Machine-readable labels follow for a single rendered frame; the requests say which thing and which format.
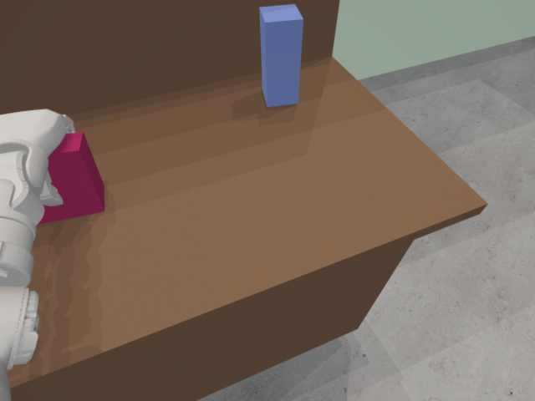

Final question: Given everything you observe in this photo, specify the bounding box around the table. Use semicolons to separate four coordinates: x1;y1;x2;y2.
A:
0;0;488;401

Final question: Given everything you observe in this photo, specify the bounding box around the sponge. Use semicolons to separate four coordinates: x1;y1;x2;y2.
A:
38;132;104;224

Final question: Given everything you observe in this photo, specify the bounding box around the left robot hand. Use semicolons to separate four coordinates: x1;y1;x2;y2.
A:
0;109;76;206

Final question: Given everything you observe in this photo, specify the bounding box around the robot left forearm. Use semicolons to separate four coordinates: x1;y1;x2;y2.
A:
0;139;48;288

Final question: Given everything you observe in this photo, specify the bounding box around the robot left upper arm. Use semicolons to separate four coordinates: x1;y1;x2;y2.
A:
0;286;39;401

